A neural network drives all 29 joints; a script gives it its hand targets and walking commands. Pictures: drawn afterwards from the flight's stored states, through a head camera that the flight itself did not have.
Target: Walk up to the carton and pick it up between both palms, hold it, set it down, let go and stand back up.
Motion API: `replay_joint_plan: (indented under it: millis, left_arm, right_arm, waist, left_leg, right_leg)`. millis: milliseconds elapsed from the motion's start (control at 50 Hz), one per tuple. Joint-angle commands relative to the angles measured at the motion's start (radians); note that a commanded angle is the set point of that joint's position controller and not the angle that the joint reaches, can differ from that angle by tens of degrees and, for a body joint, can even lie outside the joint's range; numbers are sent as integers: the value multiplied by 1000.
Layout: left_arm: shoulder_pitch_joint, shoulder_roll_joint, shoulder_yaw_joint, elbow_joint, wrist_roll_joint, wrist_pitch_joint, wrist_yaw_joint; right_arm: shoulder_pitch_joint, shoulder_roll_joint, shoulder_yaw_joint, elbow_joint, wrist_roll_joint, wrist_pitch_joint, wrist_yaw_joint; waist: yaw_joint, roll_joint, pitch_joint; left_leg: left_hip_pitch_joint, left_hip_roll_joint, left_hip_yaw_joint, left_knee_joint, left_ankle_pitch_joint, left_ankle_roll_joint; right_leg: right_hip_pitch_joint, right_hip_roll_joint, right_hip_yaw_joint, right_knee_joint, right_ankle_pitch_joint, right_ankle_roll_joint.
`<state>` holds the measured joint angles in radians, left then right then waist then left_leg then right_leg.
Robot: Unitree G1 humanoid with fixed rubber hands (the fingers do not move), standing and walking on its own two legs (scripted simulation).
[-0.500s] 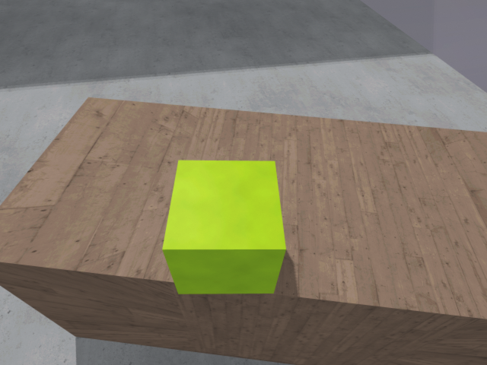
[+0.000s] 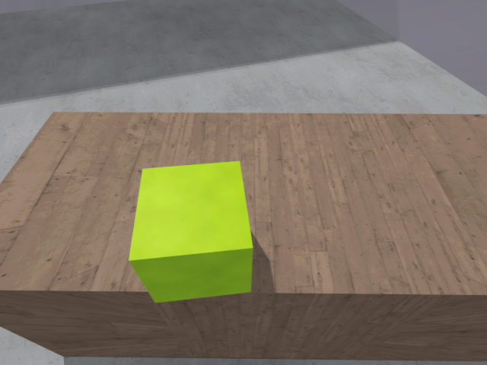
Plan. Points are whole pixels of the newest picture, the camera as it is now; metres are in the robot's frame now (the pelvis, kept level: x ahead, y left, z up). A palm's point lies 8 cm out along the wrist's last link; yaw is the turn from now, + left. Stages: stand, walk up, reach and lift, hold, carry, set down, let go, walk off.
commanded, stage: walk up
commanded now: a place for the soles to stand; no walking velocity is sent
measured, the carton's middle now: (197, 231) +0.38 +0.11 -0.04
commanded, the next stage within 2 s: reach and lift in 1.54 s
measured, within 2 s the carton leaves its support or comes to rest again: neither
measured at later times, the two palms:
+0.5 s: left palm out of the picture +0.04 +0.29 -0.13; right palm out of the picture -0.01 -0.23 -0.14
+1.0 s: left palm out of the picture +0.04 +0.31 -0.14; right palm out of the picture -0.01 -0.21 -0.15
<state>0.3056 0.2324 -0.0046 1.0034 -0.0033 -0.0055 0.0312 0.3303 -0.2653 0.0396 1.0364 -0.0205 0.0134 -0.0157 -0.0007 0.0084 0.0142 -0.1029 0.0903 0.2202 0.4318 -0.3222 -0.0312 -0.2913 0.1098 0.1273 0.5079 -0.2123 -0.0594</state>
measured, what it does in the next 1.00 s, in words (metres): shifts its weight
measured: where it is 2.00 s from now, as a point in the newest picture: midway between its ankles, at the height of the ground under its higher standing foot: outside the picture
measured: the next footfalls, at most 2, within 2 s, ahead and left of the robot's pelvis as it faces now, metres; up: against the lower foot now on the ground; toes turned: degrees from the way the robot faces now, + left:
none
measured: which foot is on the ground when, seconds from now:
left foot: down 0.00-1.00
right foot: down 0.00-1.00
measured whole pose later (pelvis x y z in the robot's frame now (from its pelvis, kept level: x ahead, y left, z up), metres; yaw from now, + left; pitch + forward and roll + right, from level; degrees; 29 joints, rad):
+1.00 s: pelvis +0.00 +0.06 -0.02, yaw -5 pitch -1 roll +2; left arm 0.30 0.24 -0.02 0.97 0.02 -0.01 0.06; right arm 0.26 -0.26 0.01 1.02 -0.03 0.07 -0.01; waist 0.00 -0.02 0.06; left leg -0.10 0.02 0.29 0.57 -0.44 0.05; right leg -0.35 0.07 0.20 0.70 -0.31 0.01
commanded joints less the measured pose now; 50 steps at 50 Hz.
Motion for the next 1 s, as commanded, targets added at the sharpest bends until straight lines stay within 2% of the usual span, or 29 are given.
replay_joint_plan:
  millis: [0, 40, 80, 100, 140, 220, 240, 260, 280, 360, 380, 420, 480, 500, 540, 560, 620, 660, 680, 700, 720, 740, 800, 820, 880, 900, 920, 940, 980]
  left_arm:
    - [101, 122, 21, -17, -6, -10, 4]
    - [64, 124, 19, -14, -6, -9, 9]
    - [71, 123, 18, -19, -3, -10, 11]
    - [77, 147, 23, -10, -12, -14, 13]
    - [43, 133, 12, -9, 8, -13, 15]
    - [59, 131, 17, -10, -11, -12, 14]
    - [41, 121, 21, -15, -10, -14, 17]
    - [59, 111, 17, -38, 14, -25, 13]
    - [63, 136, 25, -32, 22, -22, 18]
    - [71, 181, 37, -59, 19, -13, 32]
    - [68, 141, 23, -63, 11, -11, 26]
    - [35, 116, 20, -40, 2, -13, 25]
    - [50, 89, 4, -37, 6, -29, 24]
    - [63, 75, -2, -50, 7, -28, 29]
    - [46, 108, 7, -59, 3, -30, 36]
    - [50, 123, 18, -54, 16, -27, 35]
    - [62, 120, 17, -68, 9, -15, 42]
    - [76, 115, -2, -52, 22, -12, 34]
    - [25, 147, 5, -62, 15, -10, 36]
    - [47, 121, -3, -52, 20, -18, 32]
    - [25, 151, 5, -60, 20, -16, 39]
    - [37, 119, -8, -54, 18, -20, 39]
    - [53, 117, 5, -60, 13, -28, 49]
    - [75, 131, 0, -53, 16, -22, 43]
    - [73, 125, 5, -49, 19, -8, 36]
    - [41, 129, 2, -77, 15, -7, 34]
    - [56, 108, 6, -82, 14, -8, 34]
    - [51, 113, 9, -75, 20, -15, 39]
    - [8, 120, 7, -94, 22, -17, 35]
  right_arm:
    - [44, -89, -12, -26, -4, -10, -4]
    - [81, -127, -27, -12, -3, -9, -4]
    - [53, -106, -18, -17, -7, -8, -9]
    - [32, -89, -13, -9, -3, -3, -9]
    - [83, -104, -16, 2, 4, -3, -8]
    - [57, -80, -12, -8, -1, -5, -8]
    - [59, -97, -22, -1, -11, -8, -12]
    - [32, -151, -36, 20, -10, 10, -5]
    - [40, -122, -29, 12, -6, 17, -3]
    - [51, -101, -22, 3, -3, 28, -2]
    - [70, -106, -24, -1, 5, 29, -1]
    - [77, -80, -16, 11, 18, 15, -9]
    - [26, -158, -39, 4, -6, 4, -7]
    - [19, -175, -54, -5, -8, 11, -5]
    - [28, -143, -47, 9, -2, 19, -3]
    - [49, -125, -43, 11, -12, 24, 1]
    - [-25, -127, -47, -33, -8, 37, -7]
    - [-9, -156, -55, -13, -20, 46, 1]
    - [3, -97, -35, -17, -7, 49, 6]
    - [-2, -123, -47, -28, -13, 45, 5]
    - [7, -110, -39, -23, -5, 46, 7]
    - [23, -134, -47, -18, -2, 43, 6]
    - [21, -148, -53, -18, -12, 43, 1]
    - [9, -133, -53, -22, -5, 46, -1]
    - [18, -134, -48, -24, -4, 50, 0]
    - [11, -141, -48, -35, -9, 50, -1]
    - [-10, -159, -54, -35, -8, 47, 3]
    - [0, -128, -56, -42, -6, 47, 3]
    - [-30, -130, -53, -49, -8, 53, 2]
  waist:
    - [-4, -21, -7]
    - [-8, -52, 37]
    - [-11, -14, 43]
    - [21, -30, 56]
    - [-34, -79, 27]
    - [-7, 18, 12]
    - [-11, -32, 19]
    - [24, 20, 52]
    - [-11, -32, 35]
    - [-9, -89, 25]
    - [-13, -113, -14]
    - [-34, -93, 67]
    - [20, 3, 11]
    - [-3, 1, -1]
    - [-1, -20, -18]
    - [3, -36, -35]
    - [10, 57, 78]
    - [14, -14, 18]
    - [-5, -47, 82]
    - [4, 3, 72]
    - [-20, -53, 68]
    - [-13, 7, 16]
    - [7, -26, -2]
    - [-7, -102, 1]
    - [3, 27, 32]
    - [-23, 30, 27]
    - [6, -1, 36]
    - [-12, -45, -9]
    - [-13, 5, 88]
  left_leg:
    - [35, 57, -99, -65, -29, 63]
    - [31, 54, -88, -59, -32, 67]
    - [25, 82, -122, -90, -34, 80]
    - [24, 80, -100, -65, -28, 79]
    - [51, 75, -93, -54, -43, 76]
    - [43, 79, -93, -62, 87, 74]
    - [54, 117, -99, -66, 89, 83]
    - [14, 82, -59, -63, 12, 72]
    - [-3, 48, -51, -7, -35, 56]
    - [-17, 2, -112, 45, -92, 45]
    - [59, 3, -110, 8, -103, 48]
    - [56, 41, -113, -34, -3, 73]
    - [79, 115, -113, -89, 250, 109]
    - [112, 113, -92, -55, 306, 103]
    - [116, 130, -63, -9, 390, 118]
    - [105, 110, -69, -5, 326, 102]
    - [-25, 96, -81, -22, 101, 100]
    - [10, 52, -42, 19, 3, 88]
    - [-19, 54, -61, 4, 112, 83]
    - [36, 39, -67, 24, 86, 82]
    - [51, 48, -73, 30, 128, 87]
    - [90, 47, -53, 35, 176, 81]
    - [56, 72, -66, 52, 260, 97]
    - [81, 46, -58, 67, 153, 94]
    - [56, 45, -66, 24, 149, 101]
    - [71, 83, -91, 30, 206, 113]
    - [65, 120, -76, 4, 206, 127]
    - [82, 116, -83, -15, 116, 124]
    - [39, 107, -77, -39, 175, 120]
  right_leg:
    - [-36, -142, 182, -109, 118, -4]
    - [-88, -120, 193, -103, 104, -4]
    - [-80, -121, 154, -88, 137, 2]
    - [-83, -119, 160, -97, 148, 17]
    - [-107, -121, 165, -91, 144, -9]
    - [-47, -113, 153, -24, 290, -4]
    - [-83, -107, 116, -4, 244, -13]
    - [-81, -105, 167, -29, 189, 5]
    - [-67, -136, 205, -42, 184, -16]
    - [-98, -216, 399, -133, 41, -72]
    - [-100, -191, 369, -145, -9, -48]
    - [-149, -139, 275, -97, 141, -14]
    - [-111, -85, 109, 83, 233, 8]
    - [-109, -88, 68, 94, 245, 18]
    - [-119, -101, 52, 119, 305, 5]
    - [-110, -97, 55, 149, 310, 9]
    - [-106, -105, 79, 111, 202, 6]
    - [-71, -113, 140, 62, 178, 1]
    - [-99, -111, 136, 75, 257, -13]
    - [-141, -132, 190, 55, 251, -29]
    - [-146, -129, 159, 69, 322, -15]
    - [-115, -122, 167, 70, 327, -16]
    - [-67, -113, 130, 133, 339, -9]
    - [-108, -123, 158, 83, 331, -9]
    - [-120, -112, 157, 140, 274, -23]
    - [-132, -86, 102, 185, 243, -15]
    - [-137, -94, 54, 175, 232, 4]
    - [-110, -87, 48, 174, 206, 16]
    - [-163, -99, 43, 178, 229, 8]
